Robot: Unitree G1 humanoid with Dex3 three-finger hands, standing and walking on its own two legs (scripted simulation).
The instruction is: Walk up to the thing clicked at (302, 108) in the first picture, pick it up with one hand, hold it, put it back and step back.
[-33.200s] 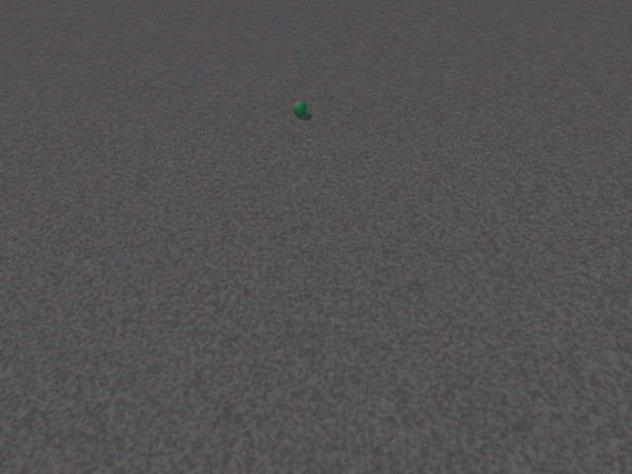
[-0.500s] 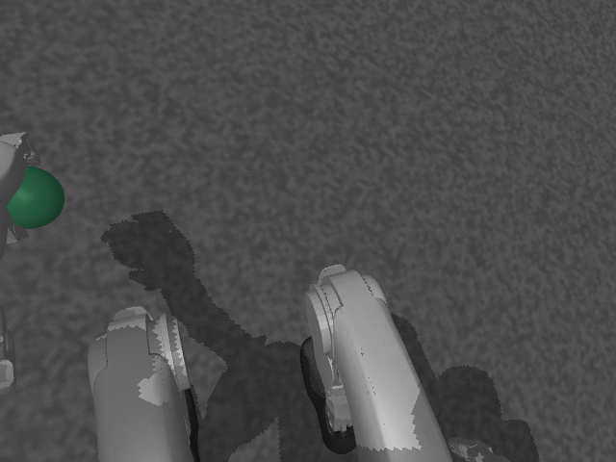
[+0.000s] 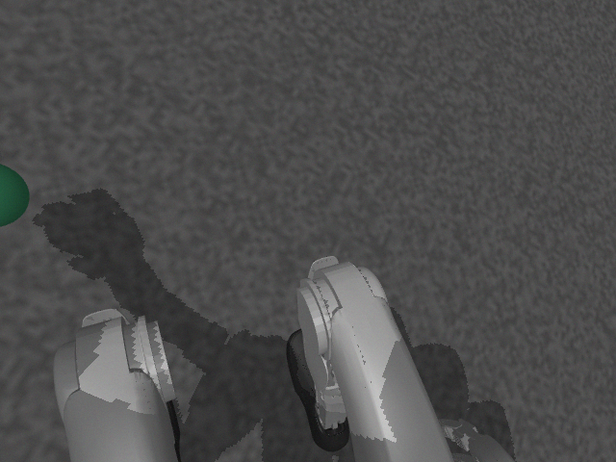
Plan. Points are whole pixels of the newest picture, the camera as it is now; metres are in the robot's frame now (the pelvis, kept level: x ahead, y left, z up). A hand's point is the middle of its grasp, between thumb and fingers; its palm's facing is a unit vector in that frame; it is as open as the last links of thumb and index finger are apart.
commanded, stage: rest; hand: left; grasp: from above
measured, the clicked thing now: out of the picture +0.48 +0.30 -0.21
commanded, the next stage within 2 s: open in 1.32 s
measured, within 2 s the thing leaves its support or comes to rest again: rests again in 0.88 s
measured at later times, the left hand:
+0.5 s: hand out of the picture +0.48 +0.31 -0.23, palm faces -0.45 -0.10 -0.89, open 10.9 cm
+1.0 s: hand out of the picture +0.48 +0.31 -0.25, palm faces -0.45 -0.10 -0.89, open 10.8 cm
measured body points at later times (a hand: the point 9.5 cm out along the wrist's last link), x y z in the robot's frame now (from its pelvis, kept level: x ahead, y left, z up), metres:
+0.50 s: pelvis +0.00 +0.00 -0.02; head +0.28 +0.10 +0.33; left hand +0.50 +0.31 -0.18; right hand +0.04 -0.27 -0.09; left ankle +0.07 +0.13 -0.29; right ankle +0.10 -0.13 -0.29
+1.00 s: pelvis +0.00 +0.01 -0.02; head +0.28 +0.11 +0.32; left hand +0.50 +0.31 -0.20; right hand +0.04 -0.26 -0.08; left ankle +0.07 +0.13 -0.29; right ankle +0.10 -0.13 -0.29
